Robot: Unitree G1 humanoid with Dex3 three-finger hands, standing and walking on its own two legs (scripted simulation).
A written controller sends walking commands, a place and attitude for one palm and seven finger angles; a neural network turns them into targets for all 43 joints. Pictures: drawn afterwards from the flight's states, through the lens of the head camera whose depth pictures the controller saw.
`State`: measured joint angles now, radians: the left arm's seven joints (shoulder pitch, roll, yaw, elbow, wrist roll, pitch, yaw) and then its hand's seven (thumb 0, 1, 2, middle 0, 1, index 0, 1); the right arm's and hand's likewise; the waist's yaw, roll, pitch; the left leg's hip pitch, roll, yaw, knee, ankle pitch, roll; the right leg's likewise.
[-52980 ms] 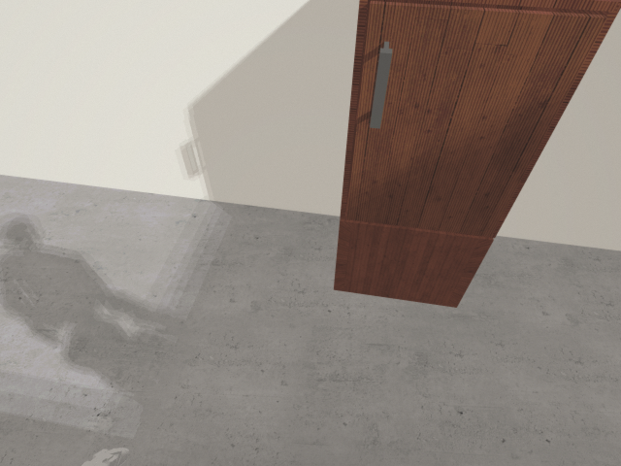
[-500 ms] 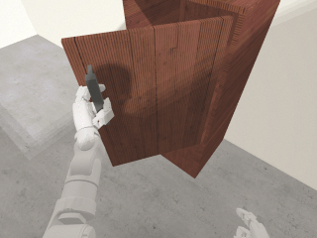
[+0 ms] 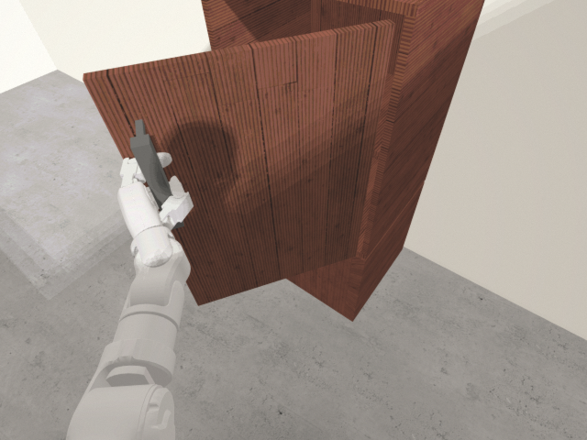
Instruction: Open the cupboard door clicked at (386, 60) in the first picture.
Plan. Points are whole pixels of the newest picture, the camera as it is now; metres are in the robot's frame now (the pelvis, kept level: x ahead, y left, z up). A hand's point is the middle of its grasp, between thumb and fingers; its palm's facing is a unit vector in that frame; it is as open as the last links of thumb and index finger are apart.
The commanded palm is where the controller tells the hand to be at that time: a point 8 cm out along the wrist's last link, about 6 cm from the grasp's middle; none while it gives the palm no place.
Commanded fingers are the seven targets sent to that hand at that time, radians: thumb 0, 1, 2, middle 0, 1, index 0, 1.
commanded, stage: pull the door open along its arc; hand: left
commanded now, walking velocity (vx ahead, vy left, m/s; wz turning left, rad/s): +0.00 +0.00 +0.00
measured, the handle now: (158, 177) +0.47 +0.21 +0.12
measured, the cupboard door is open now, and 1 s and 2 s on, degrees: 56 77 79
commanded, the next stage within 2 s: open thumb and fingers to let go in 0.48 s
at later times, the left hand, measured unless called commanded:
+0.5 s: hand (232, 272) +0.29 +0.08 +0.12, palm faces +0.27 -0.96 +0.01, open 6.5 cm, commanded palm +0.24 +0.12 +0.12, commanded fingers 0.00 0.90 0.90 -0.40 -1.35 -0.40 -1.35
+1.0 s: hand (230, 259) +0.31 +0.08 +0.12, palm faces +0.39 -0.92 +0.00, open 10.7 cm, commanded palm +0.26 +0.12 +0.12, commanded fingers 0.00 -0.50 0.30 -0.30 -1.20 -0.30 -1.20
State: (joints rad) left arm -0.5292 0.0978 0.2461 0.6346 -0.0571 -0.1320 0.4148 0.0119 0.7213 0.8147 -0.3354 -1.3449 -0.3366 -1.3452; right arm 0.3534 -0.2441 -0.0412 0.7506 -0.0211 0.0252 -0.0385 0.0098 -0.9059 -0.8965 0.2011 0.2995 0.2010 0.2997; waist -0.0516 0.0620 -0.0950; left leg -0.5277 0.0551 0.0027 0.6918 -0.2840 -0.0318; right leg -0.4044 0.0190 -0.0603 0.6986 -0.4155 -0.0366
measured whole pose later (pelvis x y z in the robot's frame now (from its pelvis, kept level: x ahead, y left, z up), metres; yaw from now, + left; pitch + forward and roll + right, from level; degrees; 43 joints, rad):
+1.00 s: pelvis +0.01 +0.00 +0.01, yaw +2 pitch -1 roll +0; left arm -0.02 -0.11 -0.19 -0.03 0.03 0.12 0.56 0.01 0.00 0.51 -0.34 -1.25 -0.33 -1.25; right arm 0.19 -0.19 0.01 0.65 -0.04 0.12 -0.02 0.01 -0.91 -0.90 0.20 0.30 0.20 0.30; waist 0.02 0.06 -0.04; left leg -0.35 0.03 -0.02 0.65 -0.29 -0.04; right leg -0.22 0.00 -0.09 0.65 -0.43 -0.04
